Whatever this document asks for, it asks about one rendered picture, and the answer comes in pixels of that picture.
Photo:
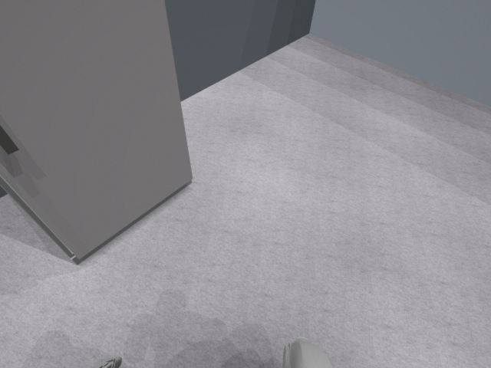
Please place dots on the fridge door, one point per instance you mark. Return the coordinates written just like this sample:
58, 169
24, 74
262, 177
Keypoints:
89, 95

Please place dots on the right robot thigh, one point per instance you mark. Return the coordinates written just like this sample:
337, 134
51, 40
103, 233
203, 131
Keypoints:
301, 354

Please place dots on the handle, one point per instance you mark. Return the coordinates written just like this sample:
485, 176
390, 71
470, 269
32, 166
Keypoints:
6, 143

